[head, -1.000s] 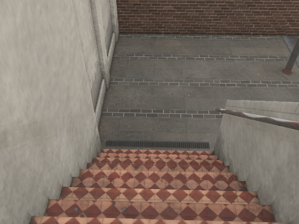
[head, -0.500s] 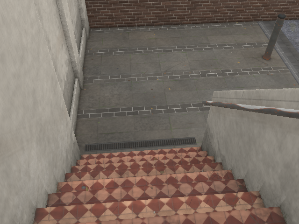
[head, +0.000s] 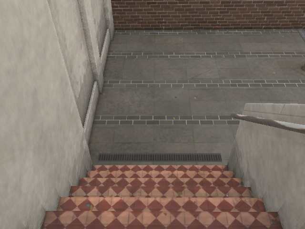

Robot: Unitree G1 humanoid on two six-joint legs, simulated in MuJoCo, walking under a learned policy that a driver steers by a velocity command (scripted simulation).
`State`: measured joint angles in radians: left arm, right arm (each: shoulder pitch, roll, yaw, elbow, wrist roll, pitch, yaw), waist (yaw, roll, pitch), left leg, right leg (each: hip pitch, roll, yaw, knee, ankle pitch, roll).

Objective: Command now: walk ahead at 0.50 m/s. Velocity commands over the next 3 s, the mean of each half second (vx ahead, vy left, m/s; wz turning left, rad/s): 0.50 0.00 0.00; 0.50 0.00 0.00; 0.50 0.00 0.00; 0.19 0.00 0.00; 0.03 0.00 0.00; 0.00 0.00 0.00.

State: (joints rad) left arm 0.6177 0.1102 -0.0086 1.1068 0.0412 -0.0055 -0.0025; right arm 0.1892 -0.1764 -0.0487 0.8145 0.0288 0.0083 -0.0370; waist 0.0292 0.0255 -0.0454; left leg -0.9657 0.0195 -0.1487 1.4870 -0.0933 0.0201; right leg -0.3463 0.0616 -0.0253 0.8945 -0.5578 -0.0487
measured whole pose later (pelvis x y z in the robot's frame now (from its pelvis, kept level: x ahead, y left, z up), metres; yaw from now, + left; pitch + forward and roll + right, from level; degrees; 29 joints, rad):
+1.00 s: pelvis +0.49 -0.02 -0.44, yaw -1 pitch +0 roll -1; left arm 0.64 0.08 -0.02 1.08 -0.01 -0.03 0.05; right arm 0.15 -0.17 -0.04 0.76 0.01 0.01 -0.01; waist 0.05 0.04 -0.04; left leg -0.89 0.05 -0.14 1.11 0.31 0.00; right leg -0.32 0.06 -0.02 0.97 -0.65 -0.06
